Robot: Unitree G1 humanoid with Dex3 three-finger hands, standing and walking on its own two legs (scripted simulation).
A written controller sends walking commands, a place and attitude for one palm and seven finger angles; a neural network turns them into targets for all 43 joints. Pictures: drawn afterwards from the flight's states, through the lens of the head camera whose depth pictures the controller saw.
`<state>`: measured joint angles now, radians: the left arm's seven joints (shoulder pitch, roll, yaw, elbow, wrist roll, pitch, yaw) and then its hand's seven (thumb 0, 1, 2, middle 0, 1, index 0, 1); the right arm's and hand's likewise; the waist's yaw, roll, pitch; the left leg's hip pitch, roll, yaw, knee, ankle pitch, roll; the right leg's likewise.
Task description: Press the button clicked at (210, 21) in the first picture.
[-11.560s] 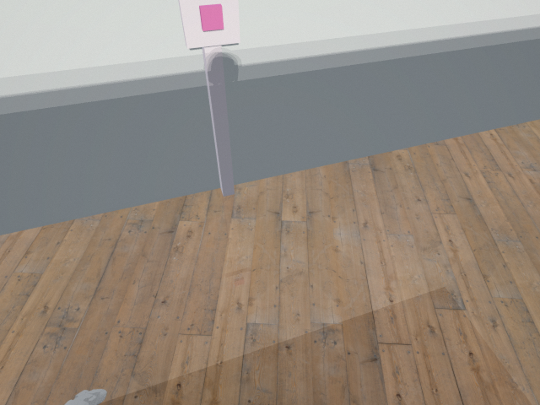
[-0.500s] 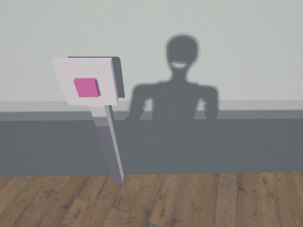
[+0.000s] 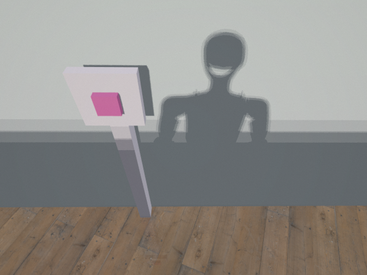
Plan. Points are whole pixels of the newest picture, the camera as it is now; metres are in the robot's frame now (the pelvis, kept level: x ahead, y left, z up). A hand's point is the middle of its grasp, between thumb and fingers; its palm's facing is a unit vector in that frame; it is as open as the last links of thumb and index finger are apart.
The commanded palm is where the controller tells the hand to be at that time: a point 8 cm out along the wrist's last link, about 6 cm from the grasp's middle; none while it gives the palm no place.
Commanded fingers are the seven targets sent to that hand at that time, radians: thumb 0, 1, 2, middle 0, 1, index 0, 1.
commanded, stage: look again from close up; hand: left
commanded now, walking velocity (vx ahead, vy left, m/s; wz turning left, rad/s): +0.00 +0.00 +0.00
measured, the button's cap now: (107, 103) +0.51 +0.24 +0.09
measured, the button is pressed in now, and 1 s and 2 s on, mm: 0 0 0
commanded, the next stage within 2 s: raise the hand and make a fist in 0.28 s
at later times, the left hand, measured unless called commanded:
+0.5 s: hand (85, 270) +0.15 +0.23 -0.08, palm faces +0.27 -0.94 -0.21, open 7.2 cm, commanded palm +0.11 +0.27 -0.06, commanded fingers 0.00 0.90 0.90 -0.39 -0.51 -0.39 -0.51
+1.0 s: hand (92, 252) +0.17 +0.20 -0.02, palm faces +0.09 -0.99 -0.06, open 4.0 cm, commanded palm +0.14 +0.26 -0.01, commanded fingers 0.00 0.90 0.90 -1.08 -1.26 -1.08 -1.26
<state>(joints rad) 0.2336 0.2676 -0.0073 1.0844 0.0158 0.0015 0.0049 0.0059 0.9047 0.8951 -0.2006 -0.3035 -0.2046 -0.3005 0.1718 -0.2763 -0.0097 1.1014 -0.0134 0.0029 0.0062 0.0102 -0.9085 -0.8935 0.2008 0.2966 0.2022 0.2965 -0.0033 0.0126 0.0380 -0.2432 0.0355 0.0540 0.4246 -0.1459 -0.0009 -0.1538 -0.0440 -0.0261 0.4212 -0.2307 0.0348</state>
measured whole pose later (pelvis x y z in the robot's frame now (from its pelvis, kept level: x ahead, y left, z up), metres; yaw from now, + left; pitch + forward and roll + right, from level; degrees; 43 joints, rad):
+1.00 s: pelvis +0.00 -0.03 -0.09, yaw +3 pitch +12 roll -3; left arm 0.49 0.25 0.27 -0.06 -0.34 -0.39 -0.38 0.02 0.90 0.90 -0.82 -0.98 -0.82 -0.98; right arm 0.16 -0.19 -0.01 0.59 0.03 -0.25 -0.08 0.02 -0.91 -0.89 0.20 0.30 0.20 0.30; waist 0.04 0.03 -0.12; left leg -0.89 0.08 -0.08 1.13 -0.45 -0.04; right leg -0.74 -0.01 -0.11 1.10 -0.56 -0.01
